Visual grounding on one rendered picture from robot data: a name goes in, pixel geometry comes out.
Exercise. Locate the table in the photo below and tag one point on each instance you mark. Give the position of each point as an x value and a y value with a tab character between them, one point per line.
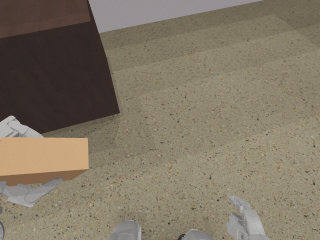
54	72

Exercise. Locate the left robot hand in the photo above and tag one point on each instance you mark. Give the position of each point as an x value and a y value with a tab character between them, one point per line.
22	194

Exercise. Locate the right robot hand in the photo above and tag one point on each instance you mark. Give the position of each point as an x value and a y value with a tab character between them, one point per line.
249	224

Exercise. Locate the sponge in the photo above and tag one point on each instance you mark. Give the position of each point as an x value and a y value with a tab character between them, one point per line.
34	160

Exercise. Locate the robot thigh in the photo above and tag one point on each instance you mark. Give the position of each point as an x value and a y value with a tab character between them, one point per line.
197	235
127	230

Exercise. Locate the robot right thigh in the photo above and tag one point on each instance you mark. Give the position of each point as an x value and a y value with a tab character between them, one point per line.
197	235

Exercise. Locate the robot left thigh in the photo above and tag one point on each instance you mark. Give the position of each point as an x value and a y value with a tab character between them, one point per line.
127	230

